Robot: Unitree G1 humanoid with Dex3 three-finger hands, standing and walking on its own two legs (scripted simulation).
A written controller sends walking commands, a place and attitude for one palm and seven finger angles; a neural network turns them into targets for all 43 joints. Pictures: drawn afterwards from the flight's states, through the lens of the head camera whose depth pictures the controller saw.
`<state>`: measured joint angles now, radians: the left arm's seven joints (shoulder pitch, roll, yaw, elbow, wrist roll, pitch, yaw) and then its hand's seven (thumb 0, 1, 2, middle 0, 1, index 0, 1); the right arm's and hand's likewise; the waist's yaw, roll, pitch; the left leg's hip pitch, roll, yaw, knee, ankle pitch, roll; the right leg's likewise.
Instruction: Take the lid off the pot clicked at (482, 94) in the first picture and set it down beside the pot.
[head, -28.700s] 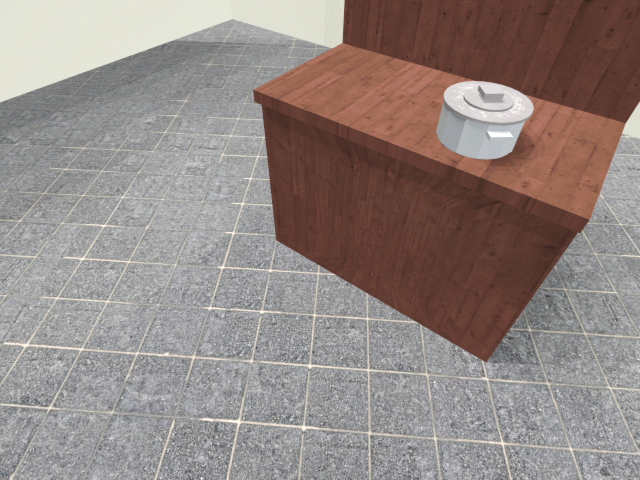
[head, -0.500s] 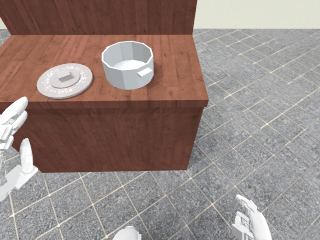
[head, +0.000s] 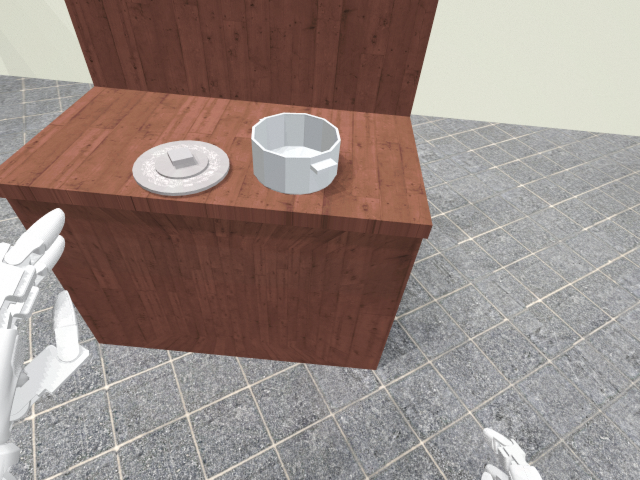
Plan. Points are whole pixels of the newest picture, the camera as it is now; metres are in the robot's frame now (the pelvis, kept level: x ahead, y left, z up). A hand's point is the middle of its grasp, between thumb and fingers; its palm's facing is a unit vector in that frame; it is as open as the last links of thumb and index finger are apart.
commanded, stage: stop stepping back and stand still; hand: left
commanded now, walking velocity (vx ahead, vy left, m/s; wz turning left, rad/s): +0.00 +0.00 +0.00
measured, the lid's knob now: (180, 156) +0.76 +0.36 -0.02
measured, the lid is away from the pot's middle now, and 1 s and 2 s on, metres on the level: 0.26 0.26 0.26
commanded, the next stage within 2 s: let the arm hang, fingers relaxed in 0.08 s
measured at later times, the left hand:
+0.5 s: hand out of the picture +0.07 +0.19 -0.18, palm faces +0.15 -0.98 -0.14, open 7.1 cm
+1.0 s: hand out of the picture +0.06 +0.19 -0.16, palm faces +0.09 -0.97 -0.21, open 7.3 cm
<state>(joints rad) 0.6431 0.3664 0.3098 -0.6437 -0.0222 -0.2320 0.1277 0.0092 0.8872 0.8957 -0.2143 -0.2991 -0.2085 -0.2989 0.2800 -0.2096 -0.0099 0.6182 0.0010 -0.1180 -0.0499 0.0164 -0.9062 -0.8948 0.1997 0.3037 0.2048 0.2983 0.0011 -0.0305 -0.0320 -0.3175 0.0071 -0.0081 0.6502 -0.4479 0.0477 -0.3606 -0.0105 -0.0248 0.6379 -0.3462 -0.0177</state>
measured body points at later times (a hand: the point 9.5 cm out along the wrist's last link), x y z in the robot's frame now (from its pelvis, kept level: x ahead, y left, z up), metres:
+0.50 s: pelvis +0.01 +0.01 +0.00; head +0.04 +0.05 +0.44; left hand +0.06 +0.24 -0.17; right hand +0.08 -0.25 -0.12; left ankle -0.01 +0.13 -0.73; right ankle +0.00 -0.11 -0.71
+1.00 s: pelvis +0.03 +0.01 +0.01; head +0.06 +0.01 +0.46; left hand +0.06 +0.24 -0.15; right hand +0.04 -0.21 -0.15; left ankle -0.01 +0.13 -0.73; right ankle +0.01 -0.12 -0.73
